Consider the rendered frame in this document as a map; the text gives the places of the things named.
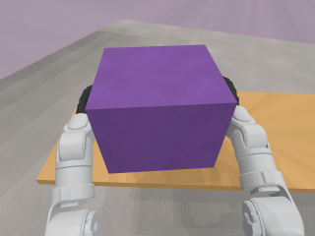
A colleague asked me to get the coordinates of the left robot forearm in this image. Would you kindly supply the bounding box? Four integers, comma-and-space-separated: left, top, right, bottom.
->
44, 113, 95, 236

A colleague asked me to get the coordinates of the left robot upper arm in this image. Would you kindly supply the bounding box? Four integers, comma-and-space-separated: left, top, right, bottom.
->
45, 208, 102, 236

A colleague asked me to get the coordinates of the table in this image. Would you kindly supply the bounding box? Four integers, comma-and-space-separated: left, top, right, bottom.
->
35, 91, 315, 194

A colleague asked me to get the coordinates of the right robot hand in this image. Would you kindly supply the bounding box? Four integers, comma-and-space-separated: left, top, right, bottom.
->
223, 77, 239, 105

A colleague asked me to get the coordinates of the carton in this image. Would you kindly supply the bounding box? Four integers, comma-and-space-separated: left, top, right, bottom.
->
85, 44, 237, 174

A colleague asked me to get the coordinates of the left robot hand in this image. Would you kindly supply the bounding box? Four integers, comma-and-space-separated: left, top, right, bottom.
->
76, 85, 93, 114

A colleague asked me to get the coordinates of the right robot upper arm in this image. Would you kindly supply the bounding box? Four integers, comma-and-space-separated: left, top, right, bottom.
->
241, 196, 304, 236

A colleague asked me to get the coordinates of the right robot forearm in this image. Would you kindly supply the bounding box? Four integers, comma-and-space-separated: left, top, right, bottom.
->
225, 105, 305, 235

